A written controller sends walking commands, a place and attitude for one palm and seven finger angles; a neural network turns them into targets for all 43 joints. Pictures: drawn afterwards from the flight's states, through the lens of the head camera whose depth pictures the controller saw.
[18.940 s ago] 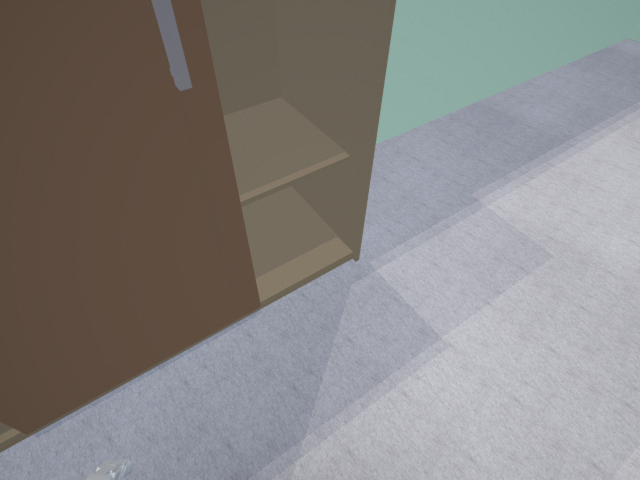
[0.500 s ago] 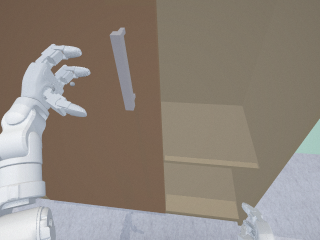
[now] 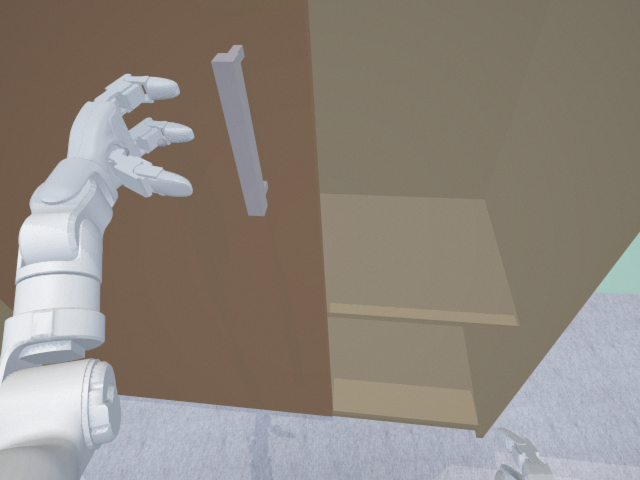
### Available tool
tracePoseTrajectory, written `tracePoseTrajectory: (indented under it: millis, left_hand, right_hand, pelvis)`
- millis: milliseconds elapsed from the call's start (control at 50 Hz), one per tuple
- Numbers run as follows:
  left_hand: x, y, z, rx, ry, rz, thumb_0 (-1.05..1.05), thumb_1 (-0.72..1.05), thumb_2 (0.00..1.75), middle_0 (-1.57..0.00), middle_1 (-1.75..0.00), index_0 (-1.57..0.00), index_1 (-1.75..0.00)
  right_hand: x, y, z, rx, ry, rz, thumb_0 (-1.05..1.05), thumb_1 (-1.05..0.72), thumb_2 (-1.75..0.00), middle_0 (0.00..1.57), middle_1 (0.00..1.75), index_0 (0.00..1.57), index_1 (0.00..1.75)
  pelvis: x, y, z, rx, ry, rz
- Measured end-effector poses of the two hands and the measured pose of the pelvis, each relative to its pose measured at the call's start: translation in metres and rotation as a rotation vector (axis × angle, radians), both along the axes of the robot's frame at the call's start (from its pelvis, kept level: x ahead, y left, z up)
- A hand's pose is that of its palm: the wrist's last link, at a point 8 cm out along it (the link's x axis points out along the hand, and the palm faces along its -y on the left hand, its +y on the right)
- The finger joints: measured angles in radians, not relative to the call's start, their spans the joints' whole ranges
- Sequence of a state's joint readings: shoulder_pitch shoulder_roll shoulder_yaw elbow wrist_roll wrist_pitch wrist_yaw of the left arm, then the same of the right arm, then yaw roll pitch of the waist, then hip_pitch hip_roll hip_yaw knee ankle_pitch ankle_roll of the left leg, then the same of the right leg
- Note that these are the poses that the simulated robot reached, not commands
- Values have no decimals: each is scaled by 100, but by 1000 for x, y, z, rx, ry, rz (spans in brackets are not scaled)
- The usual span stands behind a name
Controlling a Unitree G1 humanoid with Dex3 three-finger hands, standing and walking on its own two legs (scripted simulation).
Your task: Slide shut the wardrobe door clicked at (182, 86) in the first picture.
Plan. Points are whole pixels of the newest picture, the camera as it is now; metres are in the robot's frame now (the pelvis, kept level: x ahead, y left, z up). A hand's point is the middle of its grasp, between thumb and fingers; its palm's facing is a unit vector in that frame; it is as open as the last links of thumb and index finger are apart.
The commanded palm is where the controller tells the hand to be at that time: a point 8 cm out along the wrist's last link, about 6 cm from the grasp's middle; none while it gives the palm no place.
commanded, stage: move the hooked fingers beside the handle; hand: left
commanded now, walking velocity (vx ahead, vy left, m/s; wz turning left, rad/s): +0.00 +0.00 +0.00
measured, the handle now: (248, 137) +0.44 +0.11 +0.24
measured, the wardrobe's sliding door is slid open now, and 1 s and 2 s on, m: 0.43 0.42 0.42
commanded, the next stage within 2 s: none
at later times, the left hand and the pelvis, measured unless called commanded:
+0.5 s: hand (175, 156) +0.40 +0.19 +0.24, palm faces +0.04 -1.00 -0.05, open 13.9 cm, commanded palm +0.39 +0.21 +0.23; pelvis -0.01 +0.00 +0.00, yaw +1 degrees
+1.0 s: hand (176, 157) +0.40 +0.19 +0.24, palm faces +0.05 -1.00 -0.05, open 13.9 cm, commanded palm +0.39 +0.20 +0.22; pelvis -0.02 +0.00 +0.00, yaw +2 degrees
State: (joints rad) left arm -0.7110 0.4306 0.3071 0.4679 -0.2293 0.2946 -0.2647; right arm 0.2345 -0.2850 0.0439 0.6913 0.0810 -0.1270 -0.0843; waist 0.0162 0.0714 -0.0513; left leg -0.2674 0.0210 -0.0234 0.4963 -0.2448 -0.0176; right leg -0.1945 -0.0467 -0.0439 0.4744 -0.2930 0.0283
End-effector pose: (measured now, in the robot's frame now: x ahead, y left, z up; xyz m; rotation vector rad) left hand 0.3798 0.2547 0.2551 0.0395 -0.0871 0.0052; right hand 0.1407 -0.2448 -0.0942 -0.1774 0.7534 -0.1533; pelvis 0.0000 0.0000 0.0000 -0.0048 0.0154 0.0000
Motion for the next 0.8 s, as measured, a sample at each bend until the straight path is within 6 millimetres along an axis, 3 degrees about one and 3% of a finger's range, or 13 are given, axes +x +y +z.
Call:
tracePoseTrajectory:
  millis: [140, 800]
  left_hand:
    - [-1, -7, -15, -5, 23, 7, -1, -50, 30, -37, -126, -33, -123]
    - [-3, -12, -17, 13, -1, 44, -1, -50, 30, -35, -130, -30, -125]
  right_hand:
    - [-10, -2, -2, -10, 16, -6, 1, -90, -90, 21, 30, 20, 30]
    - [-12, 14, -5, -3, -9, 67, 1, -90, -90, 21, 30, 20, 30]
  pelvis:
    - [-5, -1, -1, -1, -7, 6]
    - [-17, 0, -2, -3, -19, 35]
